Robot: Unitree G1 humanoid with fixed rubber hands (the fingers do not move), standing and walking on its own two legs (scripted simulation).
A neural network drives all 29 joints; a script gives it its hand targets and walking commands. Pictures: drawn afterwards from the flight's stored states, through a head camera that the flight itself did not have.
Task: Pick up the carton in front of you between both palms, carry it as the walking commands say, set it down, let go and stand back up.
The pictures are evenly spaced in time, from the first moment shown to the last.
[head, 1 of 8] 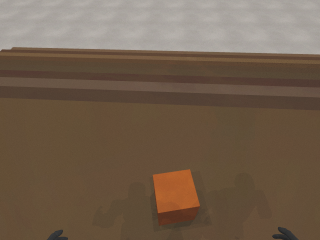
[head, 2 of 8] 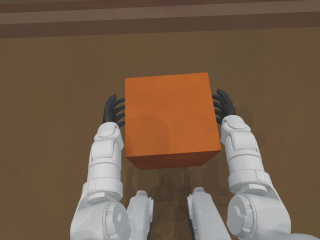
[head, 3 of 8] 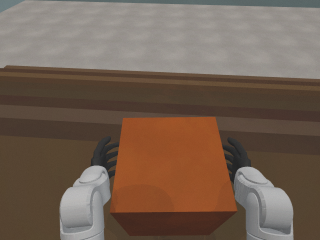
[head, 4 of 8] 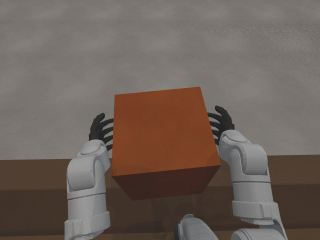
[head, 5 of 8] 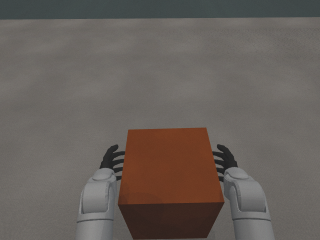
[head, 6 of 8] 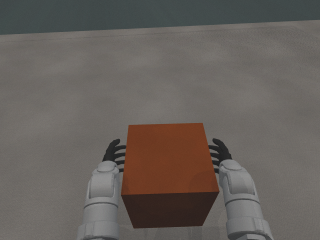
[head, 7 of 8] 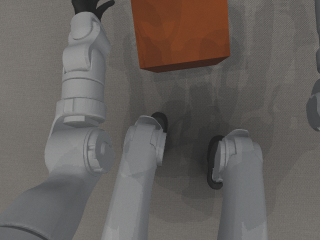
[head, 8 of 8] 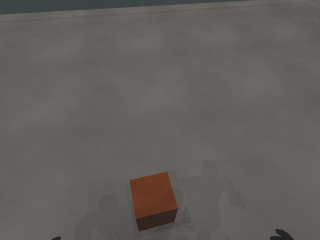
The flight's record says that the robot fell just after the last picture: no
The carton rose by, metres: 0.69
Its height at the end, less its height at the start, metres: -1.12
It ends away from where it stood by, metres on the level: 5.66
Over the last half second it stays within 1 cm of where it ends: yes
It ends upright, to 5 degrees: yes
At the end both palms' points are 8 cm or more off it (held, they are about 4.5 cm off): yes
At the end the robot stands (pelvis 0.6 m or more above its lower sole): yes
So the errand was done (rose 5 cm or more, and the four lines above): yes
